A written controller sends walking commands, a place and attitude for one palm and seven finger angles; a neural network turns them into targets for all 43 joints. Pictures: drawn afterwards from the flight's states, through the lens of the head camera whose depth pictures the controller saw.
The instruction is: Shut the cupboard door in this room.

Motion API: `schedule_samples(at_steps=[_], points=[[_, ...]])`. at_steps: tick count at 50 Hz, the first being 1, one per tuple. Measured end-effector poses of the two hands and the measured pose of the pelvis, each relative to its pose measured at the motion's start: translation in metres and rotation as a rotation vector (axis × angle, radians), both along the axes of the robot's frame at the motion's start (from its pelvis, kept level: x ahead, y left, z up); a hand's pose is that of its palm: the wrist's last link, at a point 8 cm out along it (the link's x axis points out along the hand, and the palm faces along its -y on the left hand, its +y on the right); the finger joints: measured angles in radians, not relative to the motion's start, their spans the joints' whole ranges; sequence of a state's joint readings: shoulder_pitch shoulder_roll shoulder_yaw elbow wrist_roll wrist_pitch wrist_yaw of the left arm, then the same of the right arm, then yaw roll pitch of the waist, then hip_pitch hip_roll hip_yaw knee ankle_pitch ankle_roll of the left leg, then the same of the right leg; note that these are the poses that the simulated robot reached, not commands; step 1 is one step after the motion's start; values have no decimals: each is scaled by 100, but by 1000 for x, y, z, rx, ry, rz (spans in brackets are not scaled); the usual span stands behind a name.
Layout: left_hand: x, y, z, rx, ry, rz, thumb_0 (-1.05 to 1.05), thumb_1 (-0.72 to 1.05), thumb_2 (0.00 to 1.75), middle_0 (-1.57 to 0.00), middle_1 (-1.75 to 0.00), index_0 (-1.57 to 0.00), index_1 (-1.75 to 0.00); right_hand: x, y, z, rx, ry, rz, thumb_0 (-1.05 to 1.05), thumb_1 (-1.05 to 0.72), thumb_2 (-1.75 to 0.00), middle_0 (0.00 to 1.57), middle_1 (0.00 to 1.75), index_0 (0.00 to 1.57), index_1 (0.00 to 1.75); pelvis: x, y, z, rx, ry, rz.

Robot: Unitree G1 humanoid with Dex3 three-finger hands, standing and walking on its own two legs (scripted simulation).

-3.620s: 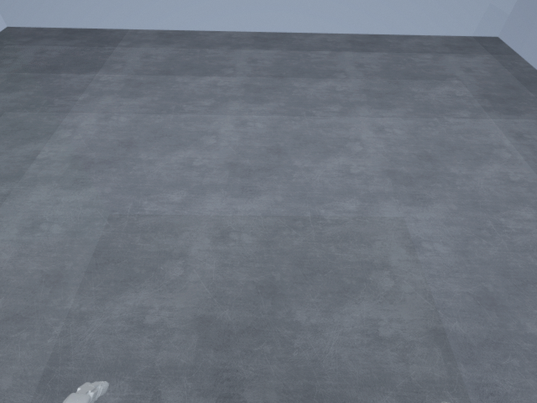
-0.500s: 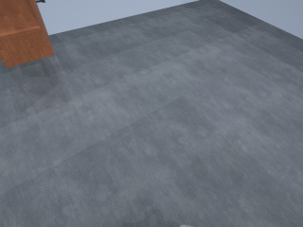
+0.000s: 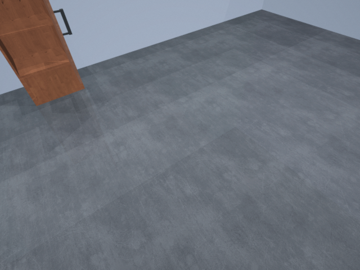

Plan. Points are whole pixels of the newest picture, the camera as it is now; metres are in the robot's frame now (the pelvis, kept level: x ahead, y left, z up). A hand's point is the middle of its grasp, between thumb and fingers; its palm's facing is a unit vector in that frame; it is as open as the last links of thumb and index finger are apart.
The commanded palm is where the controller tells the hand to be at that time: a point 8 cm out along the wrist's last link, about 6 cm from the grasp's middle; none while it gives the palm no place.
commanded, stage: stand and wait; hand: left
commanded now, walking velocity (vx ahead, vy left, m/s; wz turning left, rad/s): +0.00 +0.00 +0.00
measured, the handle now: (62, 22) +1.52 +0.86 -0.03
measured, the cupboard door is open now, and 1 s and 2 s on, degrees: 85 85 85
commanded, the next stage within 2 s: turn or walk to find it in 0.20 s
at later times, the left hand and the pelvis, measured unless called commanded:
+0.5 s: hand out of the picture -0.04 +0.21 -0.18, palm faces +0.12 -0.97 -0.20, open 7.4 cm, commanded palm none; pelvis -0.03 +0.03 +0.00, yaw +3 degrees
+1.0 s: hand out of the picture +0.00 +0.24 -0.17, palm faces +0.21 -0.96 -0.19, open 7.4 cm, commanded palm none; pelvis -0.02 +0.05 +0.00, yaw +10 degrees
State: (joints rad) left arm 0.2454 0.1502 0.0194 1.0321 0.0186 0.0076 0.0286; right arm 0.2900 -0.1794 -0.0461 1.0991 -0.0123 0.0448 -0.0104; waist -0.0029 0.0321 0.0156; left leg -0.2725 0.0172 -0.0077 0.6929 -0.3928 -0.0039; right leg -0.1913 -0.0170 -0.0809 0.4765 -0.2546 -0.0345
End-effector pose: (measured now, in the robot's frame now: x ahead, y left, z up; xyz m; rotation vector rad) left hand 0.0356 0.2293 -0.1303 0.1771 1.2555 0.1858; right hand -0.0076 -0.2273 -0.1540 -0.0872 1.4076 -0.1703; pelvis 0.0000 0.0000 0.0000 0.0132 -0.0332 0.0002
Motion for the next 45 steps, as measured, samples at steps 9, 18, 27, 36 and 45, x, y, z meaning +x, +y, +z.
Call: schedule_samples(at_steps=[9,18,27,36,45], points=[[-48,1,-23,-73,123,54,0,92,90,-20,-30,-20,-30,-17,12,8,-49,49,21,0,-91,-90,20,30,19,30,-8,12,-3,-24,3,7],[-72,10,-24,-96,159,73,0,91,90,-20,-30,-20,-30,-10,40,11,-28,1,42,0,-92,-90,20,30,20,30,-15,27,0,-17,-6,17],[-84,32,-19,-34,144,119,0,91,90,-20,-30,-20,-30,2,37,4,-21,-11,90,1,-93,-90,20,30,20,30,-27,32,-5,-14,27,61],[-83,54,-26,-12,84,186,0,91,90,-20,-30,-20,-30,33,28,5,-76,-38,181,0,-92,-90,20,30,20,30,-29,40,-14,-40,41,147],[-66,61,-22,-53,59,183,0,91,90,-20,-30,-20,-29,64,57,21,-82,-146,228,0,-91,-90,20,30,20,30,-24,55,-3,-27,22,164]])
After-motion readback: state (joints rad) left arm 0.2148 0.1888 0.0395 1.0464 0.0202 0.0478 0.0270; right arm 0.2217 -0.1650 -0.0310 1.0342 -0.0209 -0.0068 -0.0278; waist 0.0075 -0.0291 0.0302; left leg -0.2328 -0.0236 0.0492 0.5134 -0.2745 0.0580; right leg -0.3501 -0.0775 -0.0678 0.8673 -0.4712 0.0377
